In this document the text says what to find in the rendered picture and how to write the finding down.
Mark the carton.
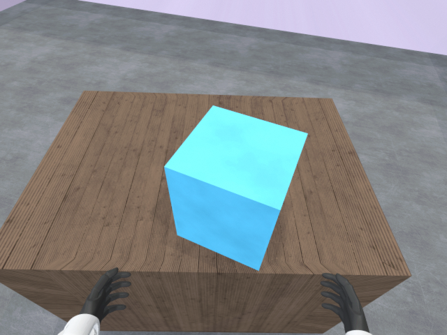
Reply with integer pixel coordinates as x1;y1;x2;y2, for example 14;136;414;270
164;105;308;271

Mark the robot left forearm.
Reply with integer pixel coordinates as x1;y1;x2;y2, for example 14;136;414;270
58;314;100;335

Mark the pedestal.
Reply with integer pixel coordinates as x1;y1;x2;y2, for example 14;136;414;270
0;91;411;334

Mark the right robot hand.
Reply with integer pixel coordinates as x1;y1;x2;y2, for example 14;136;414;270
321;273;369;333

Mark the left robot hand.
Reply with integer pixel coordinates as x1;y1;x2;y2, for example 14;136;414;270
79;267;131;323

